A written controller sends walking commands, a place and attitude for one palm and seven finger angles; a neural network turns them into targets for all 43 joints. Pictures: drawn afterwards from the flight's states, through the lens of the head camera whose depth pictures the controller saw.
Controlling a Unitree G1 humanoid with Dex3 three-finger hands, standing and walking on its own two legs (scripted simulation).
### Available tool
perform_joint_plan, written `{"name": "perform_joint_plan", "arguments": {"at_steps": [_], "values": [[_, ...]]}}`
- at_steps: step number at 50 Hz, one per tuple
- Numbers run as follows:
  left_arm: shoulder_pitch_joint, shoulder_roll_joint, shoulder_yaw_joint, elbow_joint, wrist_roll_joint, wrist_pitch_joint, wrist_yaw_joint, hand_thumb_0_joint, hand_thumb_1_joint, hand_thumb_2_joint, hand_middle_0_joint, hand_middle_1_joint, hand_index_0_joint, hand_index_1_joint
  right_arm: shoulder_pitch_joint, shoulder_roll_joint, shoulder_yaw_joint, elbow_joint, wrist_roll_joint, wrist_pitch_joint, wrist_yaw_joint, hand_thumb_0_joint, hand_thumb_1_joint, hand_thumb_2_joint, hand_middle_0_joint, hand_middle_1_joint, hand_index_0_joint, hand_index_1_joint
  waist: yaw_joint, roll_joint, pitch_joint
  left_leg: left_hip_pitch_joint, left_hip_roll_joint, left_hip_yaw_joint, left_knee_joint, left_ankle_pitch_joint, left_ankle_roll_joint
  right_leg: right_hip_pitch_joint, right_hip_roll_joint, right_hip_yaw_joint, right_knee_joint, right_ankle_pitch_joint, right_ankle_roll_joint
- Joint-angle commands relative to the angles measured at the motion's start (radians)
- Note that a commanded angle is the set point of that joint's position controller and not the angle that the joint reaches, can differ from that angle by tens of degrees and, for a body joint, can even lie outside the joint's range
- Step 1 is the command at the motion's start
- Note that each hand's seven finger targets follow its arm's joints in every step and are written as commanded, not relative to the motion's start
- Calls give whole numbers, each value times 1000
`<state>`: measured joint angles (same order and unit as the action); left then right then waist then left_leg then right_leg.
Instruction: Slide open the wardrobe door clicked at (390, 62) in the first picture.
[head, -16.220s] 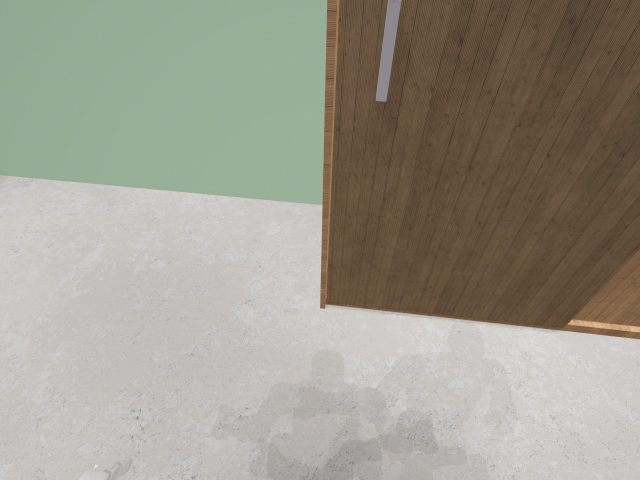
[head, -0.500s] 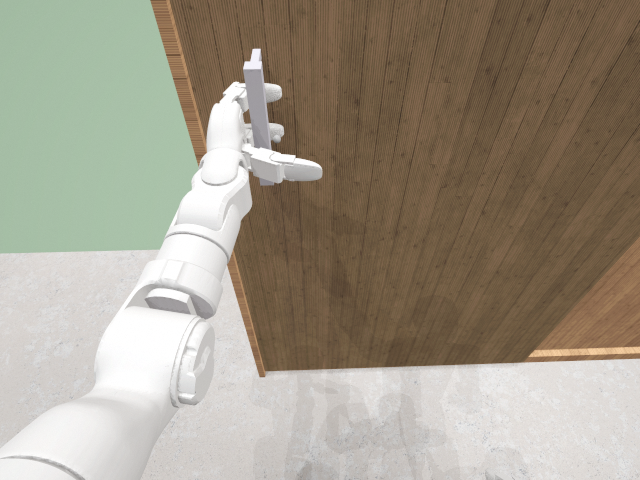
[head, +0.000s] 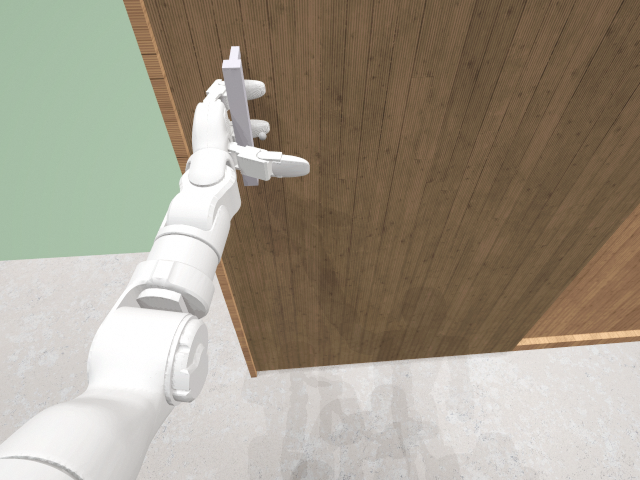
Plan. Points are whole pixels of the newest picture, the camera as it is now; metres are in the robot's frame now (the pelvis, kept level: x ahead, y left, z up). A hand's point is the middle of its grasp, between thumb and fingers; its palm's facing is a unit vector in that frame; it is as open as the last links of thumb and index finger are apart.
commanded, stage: grip the handle and tug to test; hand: left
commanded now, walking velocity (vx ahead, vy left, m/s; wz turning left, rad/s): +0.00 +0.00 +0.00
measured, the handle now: (243, 120) +0.53 +0.08 +0.19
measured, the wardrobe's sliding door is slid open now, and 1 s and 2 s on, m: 0.00 0.00 0.00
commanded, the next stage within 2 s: tug the door sideways, standing still in 1.34 s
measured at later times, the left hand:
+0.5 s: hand (258, 138) +0.47 +0.06 +0.20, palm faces +0.06 -1.00 -0.01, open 7.2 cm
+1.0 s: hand (259, 138) +0.47 +0.06 +0.20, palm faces +0.06 -1.00 +0.00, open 5.6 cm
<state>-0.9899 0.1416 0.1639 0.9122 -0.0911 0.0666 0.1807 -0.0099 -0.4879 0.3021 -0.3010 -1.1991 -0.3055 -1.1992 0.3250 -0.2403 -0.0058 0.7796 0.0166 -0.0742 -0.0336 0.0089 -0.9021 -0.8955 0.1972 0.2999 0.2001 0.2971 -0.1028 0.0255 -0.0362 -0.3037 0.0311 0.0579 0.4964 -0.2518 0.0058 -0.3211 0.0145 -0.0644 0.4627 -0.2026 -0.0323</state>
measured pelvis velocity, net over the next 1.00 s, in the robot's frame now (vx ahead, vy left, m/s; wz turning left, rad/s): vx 0.01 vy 0.00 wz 0.00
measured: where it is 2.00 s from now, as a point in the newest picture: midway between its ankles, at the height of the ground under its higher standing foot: outside the picture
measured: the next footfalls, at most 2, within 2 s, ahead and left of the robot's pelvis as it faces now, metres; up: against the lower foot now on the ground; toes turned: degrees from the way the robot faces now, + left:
none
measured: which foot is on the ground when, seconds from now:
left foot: down 0.00-1.00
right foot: down 0.00-1.00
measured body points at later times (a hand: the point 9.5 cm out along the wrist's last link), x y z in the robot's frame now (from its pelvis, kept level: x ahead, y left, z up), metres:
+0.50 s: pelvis +0.00 +0.00 +0.00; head +0.01 -0.01 +0.45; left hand +0.46 +0.11 +0.20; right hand +0.09 -0.25 -0.12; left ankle +0.00 +0.11 -0.74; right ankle +0.02 -0.10 -0.74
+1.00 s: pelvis +0.01 +0.00 +0.00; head +0.02 -0.01 +0.45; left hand +0.46 +0.11 +0.20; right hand +0.09 -0.25 -0.12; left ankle +0.00 +0.11 -0.74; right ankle +0.02 -0.10 -0.74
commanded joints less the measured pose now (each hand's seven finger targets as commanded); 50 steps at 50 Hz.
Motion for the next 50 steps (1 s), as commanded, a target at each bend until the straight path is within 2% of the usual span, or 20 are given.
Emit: {"name": "perform_joint_plan", "arguments": {"at_steps": [1, 3, 4, 5, 7, 9, 15, 18, 20, 23, 26, 31, 33, 34, 35, 40, 43, 45, 49, 50], "values": [[-553, 158, 15, -266, 4, -81, 9, 0, -267, 400, -325, -1233, -325, -1233, -11, -128, -39, -109, -2, -41, -9, 0, -900, -900, 200, 300, 200, 300, 17, -54, -365, 123, -38, -39, -42, 209, 18, 157, 20, 44, -41, 241, 13], [-539, 141, 2, -223, 6, -67, 2, 0, -173, 440, -335, -1247, -335, -1247, -11, -129, -37, -108, 0, -34, -9, 0, -900, -900, 200, 300, 200, 300, 5, -89, -333, 109, -38, -38, -45, 196, 18, 149, 20, 41, -44, 240, 16], [-514, 126, -3, -208, 7, -60, 0, 0, -127, 460, -340, -1253, -340, -1253, -5, -133, -40, -108, -1, -30, -8, 0, -900, -900, 200, 300, 200, 300, 10, -101, -329, 112, -37, -39, -49, 202, 17, 152, 20, 37, -45, 241, 17], [-525, 110, -16, -217, 4, -54, -3, 0, -80, 480, -345, -1260, -345, -1260, -13, -131, -37, -115, 2, -31, -7, 0, -900, -900, 200, 300, 200, 300, 2, -101, -325, 113, -36, -38, -48, 199, 18, 142, 19, 37, -45, 242, 19], [-522, 97, -20, -233, 0, -45, -5, 0, 13, 520, -355, -1273, -355, -1273, -18, -129, -38, -121, 2, -30, -6, 0, -900, -900, 200, 300, 200, 300, 10, -86, -334, 123, -36, -39, -46, 209, 17, 143, 21, 38, -44, 245, 15], [-500, 121, 5, -252, -8, -44, -4, 0, 107, 560, -365, -1287, -365, -1287, -22, -131, -41, -123, 2, -26, -8, 0, -900, -900, 200, 300, 200, 300, 25, -104, -350, 135, -35, -39, -47, 232, 17, 164, 21, 38, -43, 266, 16], [-522, 81, -39, -281, 3, -45, -1, 0, 387, 680, -395, -1327, -395, -1327, -42, -119, -33, -131, 7, -26, -9, 0, -900, -900, 200, 300, 200, 300, 11, -67, -299, 133, -35, -40, -45, 208, 18, 133, 18, 37, -45, 241, 16], [-558, 68, -51, -307, 2, -46, 4, 0, 527, 740, -410, -1347, -410, -1347, -42, -117, -35, -128, 5, -27, -11, 0, -900, -900, 200, 300, 200, 300, 5, -71, -332, 152, -37, -45, -40, 213, 17, 135, 20, 38, -40, 243, 15], [-545, 67, -52, -326, -5, -42, 1, 0, 620, 780, -420, -1360, -420, -1360, -49, -115, -34, -131, 7, -28, -13, 0, -900, -900, 200, 300, 200, 300, 15, -63, -352, 164, -37, -46, -42, 236, 16, 153, 18, 38, -38, 264, 14], [-536, 56, -57, -323, -10, -37, -4, 0, 760, 840, -435, -1380, -435, -1380, -53, -114, -33, -129, 7, -29, -15, 0, -900, -900, 200, 300, 200, 300, 14, -85, -349, 160, -38, -45, -42, 237, 17, 158, 21, 35, -40, 270, 13], [-529, 74, -49, -336, -12, -35, -9, 0, 900, 900, -450, -1400, -450, -1400, -56, -116, -34, -130, 8, -29, -17, 0, -900, -900, 200, 300, 200, 300, 23, -75, -356, 163, -37, -46, -46, 247, 15, 170, 20, 38, -40, 280, 13], [-514, 58, -55, -341, -12, -29, -2, 0, 900, 900, -450, -1400, -450, -1400, -59, -114, -33, -129, 8, -30, -16, 0, -900, -900, 200, 300, 200, 300, 20, -76, -340, 163, -38, -45, -46, 250, 16, 165, 20, 35, -44, 281, 14], [-528, 68, -49, -338, -9, -25, -3, 0, 900, 900, -450, -1400, -450, -1400, -57, -115, -33, -125, 7, -28, -18, 0, -900, -900, 200, 300, 200, 300, 17, -78, -339, 157, -38, -44, -45, 243, 17, 162, 20, 38, -44, 280, 15], [-517, 96, -31, -335, -6, -26, -1, 0, 900, 900, -450, -1400, -450, -1400, -49, -120, -36, -122, 6, -24, -21, 0, -900, -900, 200, 300, 200, 300, 23, -107, -345, 159, -37, -46, -50, 251, 17, 181, 19, 35, -45, 283, 15], [-517, 78, -44, -351, -5, -27, -3, 0, 900, 900, -450, -1400, -450, -1400, -56, -116, -34, -127, 6, -26, -20, 0, -900, -900, 200, 300, 200, 300, 21, -80, -346, 164, -37, -45, -50, 260, 18, 177, 18, 36, -42, 296, 14], [-525, 50, -63, -351, -6, -21, -1, 0, 900, 900, -450, -1400, -450, -1400, -55, -112, -33, -124, 6, -27, -18, 0, -900, -900, 200, 300, 200, 300, 13, -62, -333, 169, -37, -47, -48, 259, 16, 163, 18, 34, -44, 288, 13], [-498, 66, -51, -382, -4, -24, -1, 0, 900, 900, -450, -1400, -450, -1400, -58, -112, -36, -129, 5, -27, -17, 0, -900, -900, 200, 300, 200, 300, 30, -51, -375, 179, -39, -43, -44, 292, 14, 191, 20, 37, -37, 324, 9], [-478, 26, -80, -388, -7, -22, -3, 0, 900, 900, -450, -1400, -450, -1400, -63, -108, -35, -132, 8, -28, -15, 0, -900, -900, 200, 300, 200, 300, 29, -53, -362, 191, -35, -47, -46, 309, 11, 186, 21, 30, -36, 331, 9], [-426, 48, -62, -408, -10, -17, -6, 0, 900, 900, -450, -1400, -450, -1400, -71, -115, -39, -141, 8, -25, -17, 0, -900, -900, 200, 300, 200, 300, 42, -90, -368, 189, -35, -41, -54, 300, 14, 211, 22, 32, -43, 327, 11], [-417, 33, -71, -435, -17, -16, -9, 0, 900, 900, -450, -1400, -450, -1400, -79, -111, -38, -150, 10, -29, -16, 0, -900, -900, 200, 300, 200, 300, 47, -77, -376, 189, -36, -40, -55, 305, 15, 215, 21, 34, -41, 339, 10]]}}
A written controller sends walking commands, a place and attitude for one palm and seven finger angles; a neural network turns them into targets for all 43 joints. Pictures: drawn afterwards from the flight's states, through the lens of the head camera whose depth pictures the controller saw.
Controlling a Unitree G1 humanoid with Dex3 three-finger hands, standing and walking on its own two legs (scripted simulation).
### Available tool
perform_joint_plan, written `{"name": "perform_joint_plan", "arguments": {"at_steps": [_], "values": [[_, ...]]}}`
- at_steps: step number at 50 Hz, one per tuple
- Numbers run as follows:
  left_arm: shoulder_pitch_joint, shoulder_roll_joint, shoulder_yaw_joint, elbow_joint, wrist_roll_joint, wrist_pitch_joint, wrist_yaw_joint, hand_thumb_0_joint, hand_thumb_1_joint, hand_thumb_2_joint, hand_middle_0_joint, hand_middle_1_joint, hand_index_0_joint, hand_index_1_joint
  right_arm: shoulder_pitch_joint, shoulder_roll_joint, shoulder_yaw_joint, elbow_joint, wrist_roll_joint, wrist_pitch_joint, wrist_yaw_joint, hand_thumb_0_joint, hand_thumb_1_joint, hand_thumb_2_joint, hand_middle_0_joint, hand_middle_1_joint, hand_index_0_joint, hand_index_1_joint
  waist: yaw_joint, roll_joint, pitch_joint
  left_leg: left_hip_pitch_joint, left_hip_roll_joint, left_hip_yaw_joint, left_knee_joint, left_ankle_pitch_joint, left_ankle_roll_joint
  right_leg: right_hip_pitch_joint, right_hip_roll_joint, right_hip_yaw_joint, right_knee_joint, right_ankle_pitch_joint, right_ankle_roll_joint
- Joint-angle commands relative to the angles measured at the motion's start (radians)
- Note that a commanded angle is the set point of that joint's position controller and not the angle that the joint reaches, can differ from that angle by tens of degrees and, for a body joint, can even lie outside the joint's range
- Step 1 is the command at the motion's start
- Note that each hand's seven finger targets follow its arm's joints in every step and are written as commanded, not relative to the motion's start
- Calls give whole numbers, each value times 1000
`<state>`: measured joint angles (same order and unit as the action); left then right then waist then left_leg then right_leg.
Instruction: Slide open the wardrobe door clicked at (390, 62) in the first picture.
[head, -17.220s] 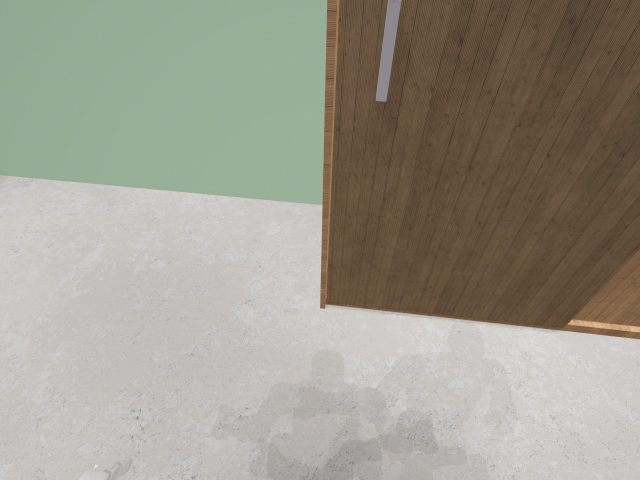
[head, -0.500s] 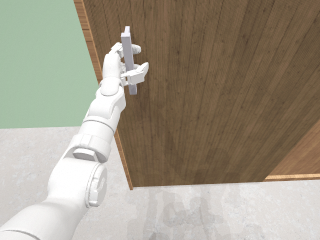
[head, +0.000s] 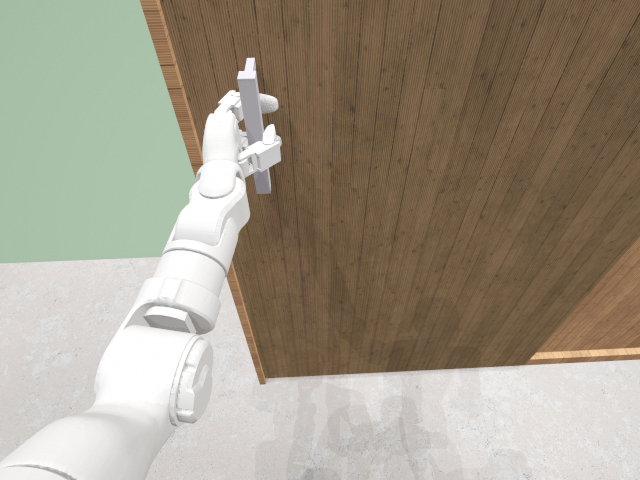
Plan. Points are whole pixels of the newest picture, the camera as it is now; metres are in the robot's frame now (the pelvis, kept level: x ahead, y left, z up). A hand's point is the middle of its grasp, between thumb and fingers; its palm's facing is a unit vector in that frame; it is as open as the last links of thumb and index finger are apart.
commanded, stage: grip the handle and tug to test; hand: left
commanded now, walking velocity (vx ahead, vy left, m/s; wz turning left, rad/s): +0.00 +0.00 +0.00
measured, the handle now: (257, 130) +0.52 +0.08 +0.19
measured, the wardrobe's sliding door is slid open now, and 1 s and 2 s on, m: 0.00 0.00 0.03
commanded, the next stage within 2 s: tug the door sideways, standing still in 0.34 s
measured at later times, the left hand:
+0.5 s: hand (272, 149) +0.46 +0.06 +0.20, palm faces +0.02 -1.00 +0.01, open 5.8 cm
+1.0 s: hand (275, 148) +0.46 +0.05 +0.20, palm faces +0.09 -0.99 -0.05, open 5.8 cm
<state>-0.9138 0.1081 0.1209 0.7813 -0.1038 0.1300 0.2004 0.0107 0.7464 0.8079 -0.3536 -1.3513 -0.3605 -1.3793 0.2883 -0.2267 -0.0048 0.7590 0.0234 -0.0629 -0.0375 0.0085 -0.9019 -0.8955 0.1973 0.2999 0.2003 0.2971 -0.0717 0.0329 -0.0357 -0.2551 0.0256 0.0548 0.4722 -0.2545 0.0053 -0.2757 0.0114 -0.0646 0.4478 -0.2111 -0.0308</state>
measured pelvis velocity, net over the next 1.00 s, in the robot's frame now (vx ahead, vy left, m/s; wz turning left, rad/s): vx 0.01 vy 0.00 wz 0.05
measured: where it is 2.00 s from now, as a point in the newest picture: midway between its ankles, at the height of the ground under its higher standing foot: outside the picture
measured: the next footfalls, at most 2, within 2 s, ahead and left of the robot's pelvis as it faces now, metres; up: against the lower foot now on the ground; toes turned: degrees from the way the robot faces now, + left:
right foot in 1.98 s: +0.16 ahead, -0.30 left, +0.00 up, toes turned +3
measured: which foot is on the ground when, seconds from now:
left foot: down 0.00-1.00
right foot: down 0.00-1.00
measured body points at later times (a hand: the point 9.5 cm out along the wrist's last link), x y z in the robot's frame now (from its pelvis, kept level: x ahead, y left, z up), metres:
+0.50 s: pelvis +0.04 +0.00 +0.00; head +0.04 -0.02 +0.45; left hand +0.45 +0.11 +0.20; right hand +0.18 -0.25 -0.10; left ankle -0.01 +0.12 -0.74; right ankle +0.01 -0.10 -0.74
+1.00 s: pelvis +0.01 +0.00 +0.00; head +0.03 -0.01 +0.45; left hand +0.45 +0.11 +0.20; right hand +0.13 -0.23 -0.13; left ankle -0.01 +0.12 -0.74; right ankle +0.01 -0.10 -0.74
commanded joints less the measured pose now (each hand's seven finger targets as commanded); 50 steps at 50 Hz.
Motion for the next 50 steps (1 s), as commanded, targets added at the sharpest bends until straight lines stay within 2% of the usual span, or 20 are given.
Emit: {"name": "perform_joint_plan", "arguments": {"at_steps": [1, 5, 9, 10, 11, 12, 13, 19, 20, 22, 23, 24, 26, 29, 31, 34, 37, 43, 46, 50], "values": [[-480, 78, -21, -325, -3, -77, -31, 0, 900, 900, -450, -1400, -450, -1400, -44, -125, -41, -129, 3, -39, -12, 0, -900, -900, 200, 300, 200, 300, 20, -80, -391, 147, -30, -34, -28, 327, 15, 181, 25, 34, -24, 367, 7], [-393, 27, -51, -399, -15, -55, -41, 0, 900, 900, -450, -1400, -450, -1400, -64, -118, -41, -146, 9, -36, -12, 0, -900, -900, 200, 300, 200, 300, 35, -79, -389, 173, -27, -30, -31, 395, 12, 208, 26, 27, -25, 426, 7], [-306, 44, -36, -456, -18, -15, -44, 0, 900, 900, -450, -1400, -450, -1400, -83, -122, -45, -161, 13, -25, -15, 0, -900, -900, 200, 300, 200, 300, 57, -84, -387, 180, -28, -21, -37, 420, 14, 239, 27, 29, -31, 462, 8], [-303, 41, -36, -484, -21, -6, -44, 0, 900, 900, -450, -1400, -450, -1400, -90, -118, -42, -164, 12, -24, -15, 0, -900, -900, 200, 300, 200, 300, 53, -85, -384, 179, -28, -20, -38, 433, 15, 244, 24, 29, -30, 488, 10], [-291, 53, -28, -513, -19, 4, -46, 0, 900, 900, -450, -1400, -450, -1400, -90, -119, -44, -165, 12, -21, -16, 0, -900, -900, 200, 300, 200, 300, 59, -84, -406, 190, -28, -18, -36, 457, 14, 259, 24, 30, -27, 514, 9], [-248, 33, -37, -529, -22, 18, -50, 0, 900, 900, -450, -1400, -450, -1400, -101, -115, -42, -173, 14, -17, -15, 0, -900, -900, 200, 300, 200, 300, 68, -83, -401, 189, -29, -13, -37, 464, 14, 266, 24, 30, -28, 531, 9], [-228, 44, -27, -542, -22, 30, -50, 0, 900, 900, -450, -1400, -450, -1400, -101, -117, -42, -174, 14, -13, -15, 0, -900, -900, 200, 300, 200, 300, 69, -110, -396, 188, -28, -14, -39, 478, 14, 276, 24, 25, -28, 550, 10], [-94, 49, -21, -666, -19, 95, -56, 0, 900, 900, -450, -1400, -450, -1400, -145, -115, -42, -211, 14, 18, -20, 0, -900, -900, 200, 300, 200, 300, 94, -83, -415, 215, -31, -3, -34, 576, 10, 343, 10, 28, -15, 695, 14], [-85, 25, -41, -674, -19, 109, -55, 0, 900, 900, -450, -1400, -450, -1400, -151, -109, -36, -212, 16, 22, -17, 0, -900, -900, 200, 300, 200, 300, 87, -93, -387, 208, -27, -6, -34, 581, 10, 328, 9, 22, -16, 693, 14], [-86, 13, -55, -732, -14, 127, -51, 0, 900, 900, -450, -1400, -450, -1400, -160, -106, -37, -217, 16, 27, -14, 0, -900, -900, 200, 300, 200, 300, 86, -70, -399, 235, -24, -9, -25, 618, 10, 317, 11, 25, -13, 703, 13], [-118, 35, -40, -713, -14, 140, -49, 0, 900, 900, -450, -1400, -450, -1400, -162, -110, -35, -209, 15, 33, -16, 0, -900, -900, 200, 300, 200, 300, 77, -90, -377, 232, -26, -10, -23, 592, 11, 299, 13, 26, -20, 691, 16], [-179, 49, -37, -697, -7, 147, -40, 0, 900, 900, -450, -1400, -450, -1400, -161, -116, -35, -203, 12, 41, -20, 0, -900, -900, 200, 300, 200, 300, 65, -72, -357, 230, -28, -14, -25, 578, 11, 288, 12, 28, -21, 665, 13], [-296, 36, -46, -646, 0, 166, -24, 0, 900, 900, -450, -1400, -450, -1400, -149, -114, -33, -179, 8, 47, -24, 0, -900, -900, 200, 300, 200, 300, 30, -95, -318, 217, -29, -24, -16, 532, 16, 234, 16, 29, -26, 613, 15], [-302, -3, -69, -603, 8, 179, -9, 0, 900, 900, -450, -1400, -450, -1400, -154, -111, -35, -176, 6, 55, -27, 0, -900, -900, 200, 300, 200, 300, 28, -90, -317, 225, -31, -32, -7, 536, 16, 221, 14, 28, -17, 594, 15], [-323, -56, -103, -574, 5, 183, -5, 0, 900, 900, -450, -1400, -450, -1400, -145, -103, -34, -165, 4, 57, -24, 0, -900, -900, 200, 300, 200, 300, 14, -94, -342, 226, -34, -35, 10, 567, 15, 219, 11, 22, 0, 631, 16], [-369, -84, -141, -572, 14, 163, -5, 0, 900, 900, -450, -1400, -450, -1400, -133, -101, -39, -163, 0, 59, -22, 0, -900, -900, 200, 300, 200, 300, 9, -68, -387, 251, -37, -43, 28, 621, 16, 219, 8, 22, 20, 658, 16], [-425, -132, -187, -542, 12, 136, -10, 0, 900, 900, -450, -1400, -450, -1400, -126, -92, -37, -157, 0, 50, -14, 0, -900, -900, 200, 300, 200, 300, -6, -76, -389, 261, -32, -58, 35, 607, 16, 182, 12, 19, 20, 603, 15], [-505, -201, -240, -435, 1, 92, -12, 0, 900, 900, -450, -1400, -450, -1400, -117, -88, -34, -143, 0, 31, -7, 0, -900, -900, 200, 300, 200, 300, -24, -101, -353, 220, -34, -70, 25, 468, 14, 136, 20, 10, 13, 477, 12], [-566, -231, -268, -398, 0, 64, -6, 0, 900, 900, -450, -1400, -450, -1400, -110, -86, -34, -131, 1, 18, -3, 0, -900, -900, 200, 300, 200, 300, -30, -48, -354, 228, -33, -81, 27, 428, 9, 98, 23, 11, 12, 403, 7], [-623, -265, -298, -351, -5, 30, 8, 0, 900, 900, -450, -1400, -450, -1400, -91, -86, -37, -108, 1, -2, 1, 0, -900, -900, 200, 300, 200, 300, -45, -48, -359, 227, -26, -99, 26, 384, 2, 61, 28, 4, 11, 332, 5]]}}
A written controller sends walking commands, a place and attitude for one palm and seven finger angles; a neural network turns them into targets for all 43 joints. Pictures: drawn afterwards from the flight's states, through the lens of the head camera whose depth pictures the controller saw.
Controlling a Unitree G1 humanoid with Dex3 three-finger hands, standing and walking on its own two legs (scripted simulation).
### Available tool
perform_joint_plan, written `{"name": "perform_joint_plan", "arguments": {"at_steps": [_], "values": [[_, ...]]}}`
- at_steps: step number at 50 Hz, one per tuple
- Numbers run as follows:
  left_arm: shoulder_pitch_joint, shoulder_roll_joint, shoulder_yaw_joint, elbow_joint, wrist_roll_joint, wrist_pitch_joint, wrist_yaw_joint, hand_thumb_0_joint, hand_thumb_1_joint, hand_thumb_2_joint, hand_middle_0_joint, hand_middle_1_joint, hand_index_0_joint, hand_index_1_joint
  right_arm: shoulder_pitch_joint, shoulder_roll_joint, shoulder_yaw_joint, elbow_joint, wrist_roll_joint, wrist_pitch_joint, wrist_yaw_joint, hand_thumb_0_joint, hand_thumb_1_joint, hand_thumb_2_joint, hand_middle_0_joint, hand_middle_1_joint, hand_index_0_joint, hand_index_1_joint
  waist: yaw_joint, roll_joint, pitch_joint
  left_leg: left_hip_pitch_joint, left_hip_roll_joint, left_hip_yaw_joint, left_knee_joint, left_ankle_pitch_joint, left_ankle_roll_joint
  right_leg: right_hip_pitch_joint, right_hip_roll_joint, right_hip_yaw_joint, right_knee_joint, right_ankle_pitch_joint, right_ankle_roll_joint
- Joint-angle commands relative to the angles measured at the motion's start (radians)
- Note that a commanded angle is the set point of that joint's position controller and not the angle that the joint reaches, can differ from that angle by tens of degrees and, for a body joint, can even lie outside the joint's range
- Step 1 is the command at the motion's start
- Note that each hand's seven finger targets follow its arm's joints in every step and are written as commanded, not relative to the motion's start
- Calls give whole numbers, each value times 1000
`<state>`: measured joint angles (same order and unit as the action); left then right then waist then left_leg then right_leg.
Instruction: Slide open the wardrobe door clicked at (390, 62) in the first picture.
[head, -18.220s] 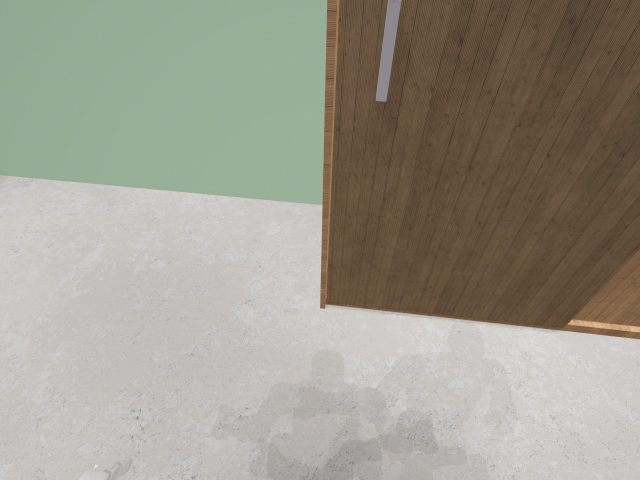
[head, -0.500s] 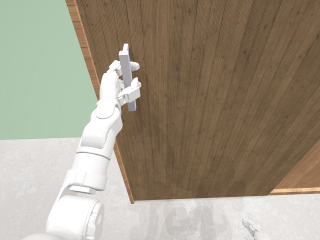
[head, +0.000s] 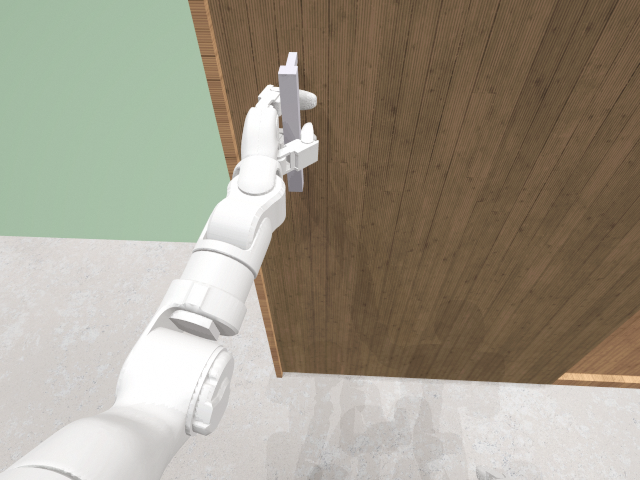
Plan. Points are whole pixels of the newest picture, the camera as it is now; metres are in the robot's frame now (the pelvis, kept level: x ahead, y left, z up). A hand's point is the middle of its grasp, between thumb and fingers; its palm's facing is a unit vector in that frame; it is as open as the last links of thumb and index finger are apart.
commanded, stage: tug the door sideways, standing still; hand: left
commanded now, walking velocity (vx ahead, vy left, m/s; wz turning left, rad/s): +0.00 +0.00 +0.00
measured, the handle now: (294, 126) +0.51 +0.06 +0.19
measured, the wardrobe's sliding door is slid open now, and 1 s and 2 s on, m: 0.00 0.03 0.33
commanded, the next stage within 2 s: step sideways, sliding the door along in 0.08 s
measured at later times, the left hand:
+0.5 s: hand (310, 152) +0.45 +0.03 +0.19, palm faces -0.04 -0.99 -0.11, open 6.0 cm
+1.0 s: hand (336, 153) +0.46 +0.00 +0.18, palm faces +0.15 -0.98 -0.10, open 6.2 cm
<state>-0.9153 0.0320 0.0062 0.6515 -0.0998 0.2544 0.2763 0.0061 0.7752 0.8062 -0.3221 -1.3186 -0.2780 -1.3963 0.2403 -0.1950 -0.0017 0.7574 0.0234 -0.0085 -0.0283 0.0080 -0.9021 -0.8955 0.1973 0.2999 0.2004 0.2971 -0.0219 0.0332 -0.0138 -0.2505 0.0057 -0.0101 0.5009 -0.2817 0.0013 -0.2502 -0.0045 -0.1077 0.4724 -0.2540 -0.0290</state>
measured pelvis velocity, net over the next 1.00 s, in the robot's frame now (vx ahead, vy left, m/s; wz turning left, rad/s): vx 0.05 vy -0.15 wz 0.09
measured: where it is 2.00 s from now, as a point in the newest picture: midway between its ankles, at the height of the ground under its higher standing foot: outside the picture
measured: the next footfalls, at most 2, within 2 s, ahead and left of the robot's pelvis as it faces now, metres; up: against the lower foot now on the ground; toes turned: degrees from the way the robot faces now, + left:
right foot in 0.98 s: +0.14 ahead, -0.30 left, +0.00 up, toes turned +0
left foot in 1.14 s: +0.08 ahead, -0.03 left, +0.00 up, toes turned +19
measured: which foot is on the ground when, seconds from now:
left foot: down 0.00-1.00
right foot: down 0.00-0.70, up 0.72-0.96, down 0.98-1.00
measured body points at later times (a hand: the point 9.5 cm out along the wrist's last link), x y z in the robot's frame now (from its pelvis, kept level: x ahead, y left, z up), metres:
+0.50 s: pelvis +0.00 -0.02 -0.02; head +0.03 -0.04 +0.43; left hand +0.45 +0.09 +0.20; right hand +0.09 -0.26 -0.15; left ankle -0.01 +0.12 -0.74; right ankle +0.01 -0.11 -0.74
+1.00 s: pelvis +0.05 -0.15 -0.03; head +0.14 -0.14 +0.41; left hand +0.45 +0.05 +0.19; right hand +0.31 -0.29 -0.13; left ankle +0.04 +0.08 -0.73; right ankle +0.10 -0.30 -0.74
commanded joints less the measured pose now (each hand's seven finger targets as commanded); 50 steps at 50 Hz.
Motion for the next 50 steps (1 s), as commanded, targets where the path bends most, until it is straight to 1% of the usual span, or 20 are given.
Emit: {"name": "perform_joint_plan", "arguments": {"at_steps": [1, 9, 10, 13, 15, 19, 23, 24, 25, 26, 28, 32, 33, 35, 36, 38, 43, 47, 49, 50], "values": [[-629, -185, -178, -202, -8, -102, -65, 0, 900, 900, -450, -1400, -450, -1400, -33, -120, -42, -99, 0, -62, -6, 0, -900, -900, 200, 300, 200, 300, -97, -53, -389, 219, -6, -37, -5, 392, 1, 27, 46, 44, -12, 354, 3], [-703, -171, -160, -111, -10, -152, -45, 0, 900, 900, -450, -1400, -450, -1400, 7, -133, -43, -62, -6, -95, 1, 0, -900, -900, 200, 300, 200, 300, -103, -53, -371, 190, -5, -50, -12, 336, -7, -13, 49, 40, -9, 283, 1], [-539, 313, 85, -56, 27, -236, -92, 0, 900, 900, -450, -1400, -450, -1400, -19, -205, -41, -72, -19, -77, -34, 0, -900, -900, 200, 300, 200, 300, -16, -124, -342, 44, 76, -38, 1, 291, 43, 25, -27, 59, -10, 161, 34], [-575, 146, -26, -119, 7, -327, -147, 0, 900, 900, -450, -1400, -450, -1400, -43, -146, -18, -101, -8, -82, -58, 0, -900, -900, 200, 300, 200, 300, -39, -61, -300, 23, 106, -29, -48, 29, 51, 40, -48, 70, 34, -20, 18], [-579, 131, -50, -160, -6, -360, -172, 0, 900, 900, -450, -1400, -450, -1400, -59, -152, -16, -118, -9, -94, -78, 0, -900, -900, 200, 300, 200, 300, -41, 77, -277, 93, 200, -173, -101, -37, 91, -69, -4, 52, 170, -86, 16], [-600, 130, -77, -240, -19, -378, -201, 0, 900, 900, -450, -1400, -450, -1400, -68, -149, -20, -135, -11, -93, -87, 0, -900, -900, 200, 300, 200, 300, -37, 91, -249, 328, 371, -388, -84, 292, 200, -294, 13, 110, 340, -234, 2], [-558, 105, -98, -278, -7, -376, -209, 0, 900, 900, -450, -1400, -450, -1400, -81, -156, -13, -149, 3, -83, -76, 0, -900, -900, 200, 300, 200, 300, -18, 35, -289, 158, 286, -116, 99, 474, 92, 87, -10, 92, 8, -26, -28], [-544, 112, -103, -308, 3, -369, -207, 0, 900, 900, -450, -1400, -450, -1400, -81, -157, -15, -156, 15, -80, -78, 0, -900, -900, 200, 300, 200, 300, -15, -58, -337, 30, 189, 18, 228, 363, 43, 258, -80, 154, -45, 115, -62], [-544, 117, -100, -337, 12, -365, -204, 0, 900, 900, -450, -1400, -450, -1400, -102, -139, -18, -170, 15, -79, -79, 0, -900, -900, 200, 300, 200, 300, -5, -219, -351, -165, 86, 86, 389, 91, -2, 385, -229, 374, -85, 216, -139], [-555, 95, -106, -348, 13, -369, -206, 0, 900, 900, -450, -1400, -450, -1400, -147, -133, -24, -177, 15, -87, -84, 0, -900, -900, 200, 300, 200, 300, 21, -280, -287, -302, 9, 55, 528, -285, -22, 398, -325, 487, -101, 417, -230], [-506, 56, -137, -331, 17, -358, -221, 0, 900, 900, -450, -1400, -450, -1400, -131, -138, -39, -148, 11, -96, -78, 0, -900, -900, 200, 300, 200, 300, 26, -217, -221, -288, 52, -4, 615, -301, -20, 337, -323, 404, -63, 529, -221], [-566, -60, -251, -481, 40, -403, -216, 0, 900, 900, -450, -1400, -450, -1400, -151, -86, -16, -155, -13, -91, -75, 0, -900, -900, 200, 300, 200, 300, -15, -185, -271, -54, 59, 132, 84, -10, -40, 327, -194, 132, 143, 785, -121], [-566, -58, -269, -517, 38, -414, -216, 0, 900, 900, -450, -1400, -450, -1400, -139, -99, -23, -155, -13, -85, -72, 0, -900, -900, 200, 300, 200, 300, -37, -131, -314, 148, 84, 132, -46, 197, -35, 195, -162, 83, 271, 700, -77], [-568, -106, -335, -600, 1, -426, -239, 0, 900, 900, -450, -1400, -450, -1400, -137, -160, -51, -206, 2, -81, -43, 0, -900, -900, 200, 300, 200, 300, -31, 215, -401, 608, 512, -389, 10, 1026, 172, -373, -5, 134, 657, -253, 31], [-560, -128, -335, -587, 2, -417, -252, 0, 900, 900, -450, -1400, -450, -1400, -196, -154, -44, -228, 14, -78, -7, 0, -900, -900, 200, 300, 200, 300, 2, 109, -403, 580, 580, -393, 21, 884, 216, -391, -84, 275, 721, -273, -4], [-543, -108, -317, -589, 10, -397, -258, 0, 900, 900, -450, -1400, -450, -1400, -195, -160, -61, -237, 20, -58, -3, 0, -900, -900, 200, 300, 200, 300, -13, -67, -336, 419, 534, -277, 2, 647, 199, -336, -90, 241, 621, -227, 16], [-521, -87, -331, -724, 26, -419, -253, 0, 900, 900, -450, -1400, -450, -1400, -223, -161, -70, -286, 34, -56, 15, 0, -900, -900, 200, 300, 200, 300, -18, 214, -380, 402, 399, -17, 56, 732, 113, -173, -54, 72, 334, -135, 20], [-411, -39, -295, -788, 32, -421, -248, 0, 900, 900, -450, -1400, -450, -1400, -234, -153, -63, -326, 42, -45, 16, 0, -900, -900, 200, 300, 200, 300, -7, 178, -399, 335, 327, 54, 167, 733, 39, 18, -7, -6, 132, 55, 30], [-366, 8, -273, -814, 53, -411, -228, 0, 900, 900, -450, -1400, -450, -1400, -232, -126, -51, -314, 49, -54, 6, 0, -900, -900, 200, 300, 200, 300, -1, -31, -430, 131, 167, 144, 338, 439, -14, 248, -139, 92, 62, 679, -12], [-316, 41, -262, -823, 60, -406, -221, 0, 900, 900, -450, -1400, -450, -1400, -253, -92, -45, -306, 39, -58, -7, 0, -900, -900, 200, 300, 200, 300, 7, -193, -424, -53, 85, 135, 411, 42, -15, 368, -247, 183, 99, 1046, -58]]}}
